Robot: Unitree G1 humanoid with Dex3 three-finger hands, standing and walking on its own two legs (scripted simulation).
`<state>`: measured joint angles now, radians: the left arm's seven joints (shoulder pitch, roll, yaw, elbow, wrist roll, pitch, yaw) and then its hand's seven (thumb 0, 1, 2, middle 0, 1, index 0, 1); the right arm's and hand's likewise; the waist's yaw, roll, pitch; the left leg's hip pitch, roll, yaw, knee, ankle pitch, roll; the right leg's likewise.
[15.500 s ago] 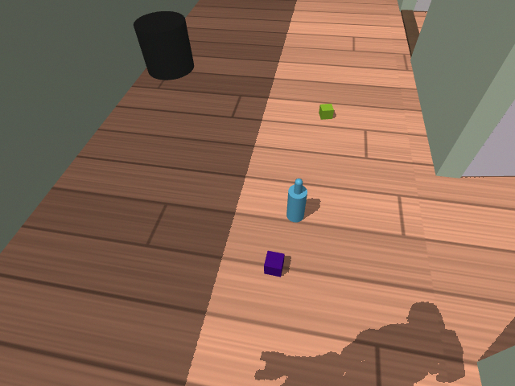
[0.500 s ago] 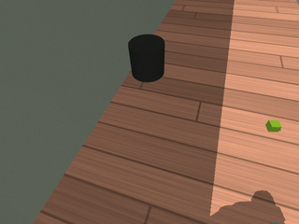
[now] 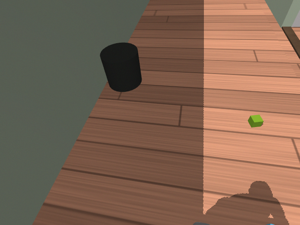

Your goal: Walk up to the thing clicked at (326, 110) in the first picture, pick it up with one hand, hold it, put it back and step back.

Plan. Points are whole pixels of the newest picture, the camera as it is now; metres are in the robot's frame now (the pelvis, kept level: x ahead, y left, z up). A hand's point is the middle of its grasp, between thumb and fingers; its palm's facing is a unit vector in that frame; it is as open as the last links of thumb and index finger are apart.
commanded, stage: walk up
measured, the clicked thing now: (255, 121) +0.98 -0.73 -0.72
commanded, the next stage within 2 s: none
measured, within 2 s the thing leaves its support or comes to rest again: neither
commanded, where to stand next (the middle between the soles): +1.24 -0.19 m, yaw -11 degrees
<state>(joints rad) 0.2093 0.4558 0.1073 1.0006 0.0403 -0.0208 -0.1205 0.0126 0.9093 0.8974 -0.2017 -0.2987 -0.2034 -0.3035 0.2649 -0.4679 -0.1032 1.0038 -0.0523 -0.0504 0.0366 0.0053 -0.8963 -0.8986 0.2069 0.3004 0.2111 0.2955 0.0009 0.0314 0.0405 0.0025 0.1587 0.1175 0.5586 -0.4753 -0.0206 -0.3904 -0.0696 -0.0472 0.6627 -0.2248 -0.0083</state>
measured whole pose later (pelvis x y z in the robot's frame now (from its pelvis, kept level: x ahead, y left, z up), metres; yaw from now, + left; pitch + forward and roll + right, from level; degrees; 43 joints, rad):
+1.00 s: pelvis +0.48 -0.08 +0.02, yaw -12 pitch -2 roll +0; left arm 0.20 0.38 0.04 0.86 0.00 -0.09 -0.06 0.01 0.91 0.90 -0.20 -0.30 -0.21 -0.30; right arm 0.30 -0.44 -0.05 0.90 0.00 -0.05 0.05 0.01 -0.90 -0.90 0.20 0.30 0.21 0.29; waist 0.00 0.06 0.07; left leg -0.42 0.10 0.01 1.06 -0.34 0.02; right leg -0.28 -0.01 -0.07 0.53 -0.21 -0.05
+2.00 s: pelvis +0.90 -0.15 +0.02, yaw -12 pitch -2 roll +0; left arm 0.33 0.41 0.05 0.85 0.02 -0.08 -0.05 0.01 0.90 0.90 -0.21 -0.30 -0.21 -0.30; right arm 0.24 -0.44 -0.06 0.88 -0.03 -0.02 0.09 0.01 -0.90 -0.90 0.20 0.30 0.21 0.29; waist 0.06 0.04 0.07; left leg -0.47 0.08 0.01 0.73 -0.32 0.00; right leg -0.20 -0.04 -0.09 0.51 -0.28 -0.02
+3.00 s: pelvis +1.25 -0.10 -0.03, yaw -61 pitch -2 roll +0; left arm 0.21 0.48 0.05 0.74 0.02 0.04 0.03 0.01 0.91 0.90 -0.20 -0.30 -0.21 -0.30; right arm 0.18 -0.38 -0.04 0.75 -0.01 0.00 0.01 0.00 -0.90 -0.90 0.21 0.30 0.21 0.30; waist 0.02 -0.04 0.17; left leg -0.51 0.13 0.03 0.89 -0.34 -0.05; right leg -0.61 0.04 0.11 1.26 -0.49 0.00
